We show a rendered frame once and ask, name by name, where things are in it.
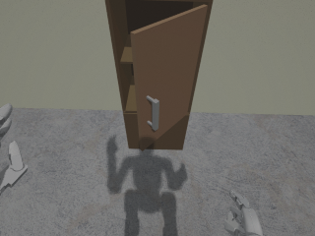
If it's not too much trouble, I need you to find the right robot hand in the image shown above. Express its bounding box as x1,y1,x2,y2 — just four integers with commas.
224,190,263,236

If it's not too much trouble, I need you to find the handle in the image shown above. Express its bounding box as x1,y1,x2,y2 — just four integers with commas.
146,96,159,131

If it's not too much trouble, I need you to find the cupboard door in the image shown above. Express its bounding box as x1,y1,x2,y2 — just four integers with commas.
130,4,208,151

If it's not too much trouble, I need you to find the left robot hand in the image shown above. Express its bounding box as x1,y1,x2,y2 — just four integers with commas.
0,103,28,196

